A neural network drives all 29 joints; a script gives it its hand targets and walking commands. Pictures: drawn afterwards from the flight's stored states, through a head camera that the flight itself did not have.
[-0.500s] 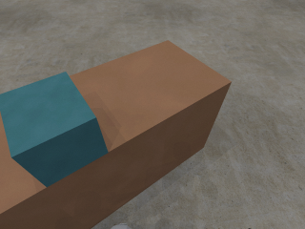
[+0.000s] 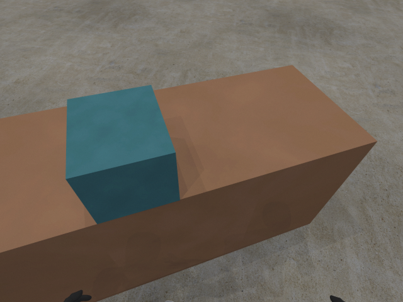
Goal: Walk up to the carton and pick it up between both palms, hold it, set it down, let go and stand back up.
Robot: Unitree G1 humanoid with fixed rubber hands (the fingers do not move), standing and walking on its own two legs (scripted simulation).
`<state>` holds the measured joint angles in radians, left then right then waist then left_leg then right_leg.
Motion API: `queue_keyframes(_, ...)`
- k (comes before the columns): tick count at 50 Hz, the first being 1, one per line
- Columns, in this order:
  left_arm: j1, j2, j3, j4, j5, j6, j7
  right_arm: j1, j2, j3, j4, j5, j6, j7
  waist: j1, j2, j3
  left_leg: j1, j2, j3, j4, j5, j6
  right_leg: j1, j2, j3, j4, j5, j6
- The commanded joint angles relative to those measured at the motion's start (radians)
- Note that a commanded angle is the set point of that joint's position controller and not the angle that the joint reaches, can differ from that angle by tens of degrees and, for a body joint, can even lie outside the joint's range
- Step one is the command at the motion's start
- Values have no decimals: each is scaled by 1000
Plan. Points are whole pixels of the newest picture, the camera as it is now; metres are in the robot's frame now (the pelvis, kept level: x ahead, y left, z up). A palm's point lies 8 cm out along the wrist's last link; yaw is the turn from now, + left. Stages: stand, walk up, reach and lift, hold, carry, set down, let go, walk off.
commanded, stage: walk up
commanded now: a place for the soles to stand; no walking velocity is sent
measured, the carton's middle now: (125, 151) +0.50 +0.19 -0.01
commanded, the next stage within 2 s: none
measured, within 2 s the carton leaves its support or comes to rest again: neither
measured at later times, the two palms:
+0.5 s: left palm out of the picture +0.03 +0.28 -0.09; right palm (318, 280) +0.20 -0.23 -0.07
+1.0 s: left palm out of the picture +0.00 +0.29 -0.08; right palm (299, 259) +0.24 -0.20 -0.07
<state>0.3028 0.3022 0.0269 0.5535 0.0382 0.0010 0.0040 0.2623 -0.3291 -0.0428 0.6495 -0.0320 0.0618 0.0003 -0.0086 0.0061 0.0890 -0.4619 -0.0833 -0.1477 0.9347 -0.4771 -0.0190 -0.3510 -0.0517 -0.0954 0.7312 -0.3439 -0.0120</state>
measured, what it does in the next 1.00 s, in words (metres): steps on the spot, turning left: left foot, then right foot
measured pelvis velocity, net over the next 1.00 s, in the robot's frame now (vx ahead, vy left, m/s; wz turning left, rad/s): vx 0.01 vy -0.01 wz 0.39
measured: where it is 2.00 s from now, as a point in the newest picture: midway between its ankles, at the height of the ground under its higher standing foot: outside the picture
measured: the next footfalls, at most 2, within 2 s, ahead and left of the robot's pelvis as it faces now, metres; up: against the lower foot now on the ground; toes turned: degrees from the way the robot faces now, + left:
left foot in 0.22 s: +0.04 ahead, +0.14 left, +0.00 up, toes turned +12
right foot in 0.48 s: +0.09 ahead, -0.12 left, +0.00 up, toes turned +9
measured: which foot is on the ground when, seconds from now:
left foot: up 0.00-0.20, down 0.22-1.00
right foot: down 0.00-0.24, up 0.26-0.46, down 0.48-1.00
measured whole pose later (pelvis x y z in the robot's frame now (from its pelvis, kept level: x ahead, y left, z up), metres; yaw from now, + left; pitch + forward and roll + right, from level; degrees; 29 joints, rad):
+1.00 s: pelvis +0.01 -0.01 +0.01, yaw +23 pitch -1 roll -1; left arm 0.29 0.33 0.03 0.59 0.01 0.04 -0.01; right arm 0.21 -0.30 -0.03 0.62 -0.01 0.02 0.02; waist 0.02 -0.01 0.06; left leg -0.36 -0.07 -0.18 0.68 -0.29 -0.02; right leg -0.26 -0.11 -0.21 0.67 -0.36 0.01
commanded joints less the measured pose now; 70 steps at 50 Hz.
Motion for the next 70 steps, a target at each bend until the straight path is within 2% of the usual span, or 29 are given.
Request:
queue_keyframes(1,33,179,70,-57,13,-17,20,20,-138,-53,-85,-6,-13,-3,33,-106,24,-169,39,-12,290,-32,-13,86,-336,319,-371,200,-226)
queue_keyframes(3,12,182,73,-52,14,-16,14,32,-109,-47,-84,-3,-16,9,37,-196,5,-147,60,33,220,-14,-26,115,-304,231,-356,231,-213)
queue_keyframes(6,36,191,72,-41,7,-11,7,-26,-75,-38,-101,12,-29,27,68,-255,-31,-62,88,111,-33,-31,-32,171,-273,120,-308,255,-195)
queue_keyframes(8,42,210,73,-44,0,-3,3,-29,-58,-37,-98,15,-42,29,66,-253,-66,57,73,172,-194,26,-18,172,-275,73,-234,360,-182)
queue_keyframes(10,24,212,58,-53,-20,10,-5,64,-76,-56,-76,7,-63,20,3,-179,-130,285,40,181,-416,277,19,71,-245,-14,-69,359,-114)
queue_keyframes(11,52,174,43,-65,-31,13,-13,72,-127,-70,-72,-3,-70,14,-5,-68,-157,384,82,71,-444,323,55,-25,-209,-55,22,251,-55)
queue_keyframes(12,66,111,19,-101,-44,13,-22,65,-225,-94,-88,-11,-73,2,-21,162,-172,417,289,-290,-514,290,160,-179,-95,-109,189,-30,20)
queue_keyframes(13,6,133,29,-113,-35,38,-9,84,-240,-101,-86,11,-65,-7,-66,171,-165,238,409,-453,-585,170,294,-121,-45,26,267,-380,23)
queue_keyframes(14,-29,151,37,-111,-28,53,-5,61,-197,-84,-82,18,-63,-13,-61,127,-84,169,392,-449,-611,46,312,-138,-60,90,315,-357,25)
queue_keyframes(17,60,125,28,-65,-38,27,-3,-25,-138,-56,-91,-6,-59,-38,-10,175,-43,236,305,-266,-527,392,255,-174,-68,90,205,-231,30)
queue_keyframes(19,96,119,28,-43,-28,7,-4,-35,-118,-48,-89,-9,-51,-30,-12,191,-96,239,261,-205,-480,499,228,-79,-37,49,102,-200,37)
queue_keyframes(23,134,122,39,-42,-21,-15,-4,-99,-116,-36,-96,18,-34,-10,44,164,-122,80,178,-146,-379,429,137,183,13,21,-219,117,12)
queue_keyframes(24,132,159,46,-47,-12,-21,-2,-86,-87,-25,-104,28,-36,-4,44,91,-139,19,144,-126,-331,356,93,238,-51,104,-255,133,-14)
queue_keyframes(25,83,230,64,-60,-7,-21,-1,-49,-41,-10,-115,37,-35,3,17,-78,-125,-6,49,-37,-230,162,33,168,-205,294,-354,-47,-81)
queue_keyframes(26,38,261,75,-59,-19,-12,-1,-36,-62,-23,-107,24,-30,-1,13,-135,-61,78,26,40,-126,12,16,-1,-315,368,-417,-164,-173)
queue_keyframes(27,-1,229,68,-62,-19,-10,-1,-23,-83,-32,-101,12,-31,1,-5,-124,-4,109,50,45,-92,24,14,-59,-336,361,-425,-143,-205)
queue_keyframes(28,-22,201,56,-67,-18,-10,0,-20,-89,-33,-99,15,-40,5,-10,-106,22,100,50,51,-133,59,18,-55,-312,295,-405,-29,-192)
queue_keyframes(30,-34,201,44,-72,-23,-4,-6,-16,-89,-34,-104,13,-64,11,-16,-106,18,180,80,29,-305,234,40,-77,-234,155,-322,95,-116)
queue_keyframes(32,1,172,34,-72,-43,3,-20,-50,-121,-40,-119,14,-76,12,17,-80,-62,184,135,-124,-377,379,75,-15,-125,35,-211,69,-41)
queue_keyframes(33,12,147,28,-66,-48,8,-21,-67,-141,-43,-114,29,-75,13,29,-43,-83,107,147,-169,-405,336,96,73,-82,33,-198,33,-25)
queue_keyframes(35,14,151,32,-59,-43,8,-19,-71,-122,-34,-102,32,-71,11,27,-12,-113,71,120,-136,-414,295,87,161,-98,49,-212,38,-31)
queue_keyframes(39,12,179,40,-54,-34,1,-15,-50,-109,-29,-99,23,-66,9,17,-30,-128,142,82,-68,-341,406,64,131,-143,41,-242,83,-53)
queue_keyframes(42,-8,185,43,-58,-33,9,-13,-46,-106,-30,-107,22,-63,12,9,-29,-103,132,74,-60,-329,377,65,104,-159,32,-252,26,-62)
queue_keyframes(50,23,169,45,-49,-31,13,-15,-70,-134,-38,-120,26,-63,10,29,51,-73,8,96,-187,-443,237,94,167,-86,19,-207,-58,-39)
queue_keyframes(58,8,216,53,-31,-27,10,-10,-35,-108,-33,-132,25,-68,14,15,-30,-119,100,45,-27,-258,369,54,147,-217,33,-280,52,-104)
queue_keyframes(62,-16,198,46,-37,-33,28,-14,-26,-132,-39,-135,32,-70,10,11,-19,-70,73,69,-91,-319,379,73,115,-158,-16,-218,11,-72)
queue_keyframes(66,33,156,39,-31,-33,32,-16,-41,-179,-50,-130,26,-68,3,31,96,-68,-37,141,-340,-502,228,147,193,-30,4,-94,-63,-16)
queue_keyframes(68,64,150,40,-21,-31,20,-13,-64,-165,-43,-129,23,-63,-1,48,109,-69,-44,128,-325,-508,209,136,218,-32,27,-150,-65,-20)
queue_keyframes(70,78,171,43,-8,-29,3,-11,-78,-132,-34,-135,22,-59,-1,51,80,-89,-14,87,-219,-438,268,92,227,-85,49,-221,2,-42)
